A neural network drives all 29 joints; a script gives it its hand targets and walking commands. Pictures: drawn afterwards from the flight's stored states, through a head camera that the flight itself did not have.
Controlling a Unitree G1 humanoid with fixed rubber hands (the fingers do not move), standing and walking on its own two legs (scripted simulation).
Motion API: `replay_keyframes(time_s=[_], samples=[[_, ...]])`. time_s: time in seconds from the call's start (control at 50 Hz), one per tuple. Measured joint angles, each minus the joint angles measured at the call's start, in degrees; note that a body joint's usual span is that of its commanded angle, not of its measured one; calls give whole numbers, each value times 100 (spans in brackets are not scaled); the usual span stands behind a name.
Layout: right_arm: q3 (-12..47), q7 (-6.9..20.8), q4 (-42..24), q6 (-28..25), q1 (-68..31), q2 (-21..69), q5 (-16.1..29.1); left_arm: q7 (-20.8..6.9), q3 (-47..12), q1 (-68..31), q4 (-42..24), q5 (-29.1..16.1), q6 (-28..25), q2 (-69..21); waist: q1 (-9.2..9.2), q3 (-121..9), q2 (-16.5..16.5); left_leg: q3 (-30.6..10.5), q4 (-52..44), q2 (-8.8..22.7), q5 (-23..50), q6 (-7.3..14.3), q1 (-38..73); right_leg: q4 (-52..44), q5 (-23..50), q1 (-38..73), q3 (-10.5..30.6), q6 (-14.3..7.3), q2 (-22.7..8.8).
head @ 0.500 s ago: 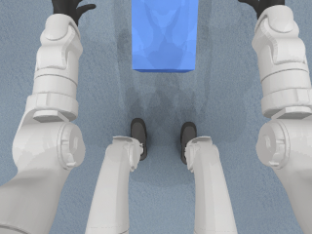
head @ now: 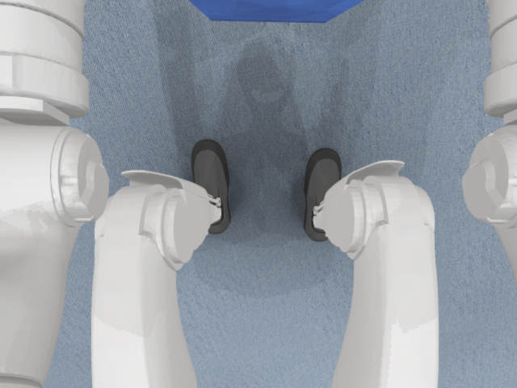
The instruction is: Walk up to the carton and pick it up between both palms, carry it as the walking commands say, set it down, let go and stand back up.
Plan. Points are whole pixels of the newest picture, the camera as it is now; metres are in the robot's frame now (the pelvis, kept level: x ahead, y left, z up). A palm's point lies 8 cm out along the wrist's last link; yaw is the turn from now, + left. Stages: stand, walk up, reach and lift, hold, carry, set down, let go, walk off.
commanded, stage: reach and lift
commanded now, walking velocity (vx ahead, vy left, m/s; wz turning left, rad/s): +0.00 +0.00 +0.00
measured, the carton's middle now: out of the picture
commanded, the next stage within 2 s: none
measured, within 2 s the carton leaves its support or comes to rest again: neither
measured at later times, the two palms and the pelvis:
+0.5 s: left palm out of the picture +0.59 +0.15 -0.26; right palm out of the picture +0.58 -0.21 -0.26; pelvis +0.01 +0.00 -0.07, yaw +1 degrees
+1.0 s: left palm out of the picture +0.60 +0.13 -0.28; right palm out of the picture +0.58 -0.21 -0.27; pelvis +0.01 -0.01 -0.09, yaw +1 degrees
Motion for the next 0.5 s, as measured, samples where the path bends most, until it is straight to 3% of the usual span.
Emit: replay_keyframes(time_s=[0.04,0.14,0.32,0.5], samples=[[138,-10,64,-25,-25,-13,153,26,0,-15,103,-1,-11,11,2,-13,0,-7,189,7,-63,6,-59,188,-69,-53,1,0,-1],[157,86,1080,-362,-311,-14,125,-50,-82,-151,854,-2,-224,124,2,-44,0,-24,515,8,-174,6,-181,522,-206,-159,1,0,-13],[196,250,1659,-802,-405,16,106,-180,-125,-232,1297,-8,-590,13,-12,-41,0,-46,951,8,-239,6,-599,961,-306,-544,1,0,-34],[199,255,1744,-1030,-432,73,105,-213,-234,-255,1417,-73,-771,48,-45,-35,2,-73,1415,8,-249,6,-1185,1437,-358,-1097,2,-3,-55]])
